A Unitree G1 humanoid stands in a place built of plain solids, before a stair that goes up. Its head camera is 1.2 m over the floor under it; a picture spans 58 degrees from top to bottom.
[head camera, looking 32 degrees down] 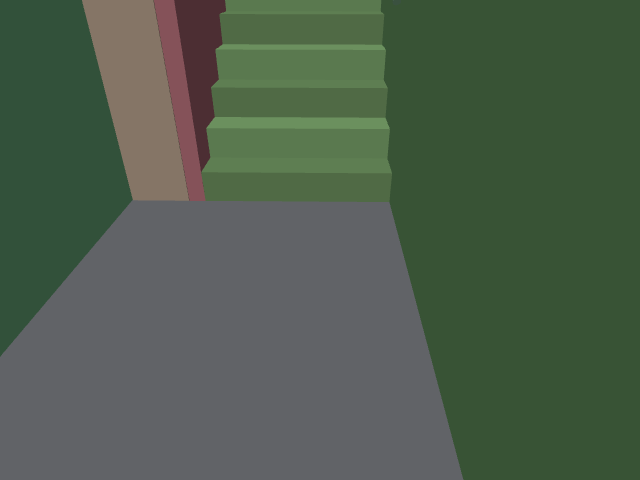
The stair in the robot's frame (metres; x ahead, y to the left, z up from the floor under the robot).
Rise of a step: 0.19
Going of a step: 0.24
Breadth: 1.12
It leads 1 degrees to the right of straight ahead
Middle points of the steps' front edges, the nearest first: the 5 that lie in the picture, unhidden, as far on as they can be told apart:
2.36 0.14 0.19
2.60 0.14 0.38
2.83 0.13 0.57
3.07 0.13 0.75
3.31 0.12 0.94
